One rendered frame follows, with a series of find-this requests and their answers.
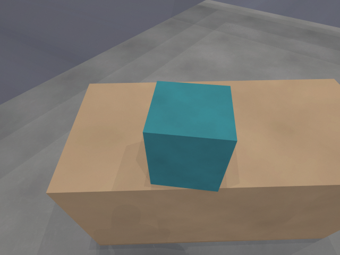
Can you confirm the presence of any carton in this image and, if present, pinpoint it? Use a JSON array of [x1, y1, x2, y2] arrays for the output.
[[143, 81, 237, 192]]

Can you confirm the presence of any pedestal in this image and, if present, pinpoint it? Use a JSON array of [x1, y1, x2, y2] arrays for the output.
[[46, 79, 340, 245]]

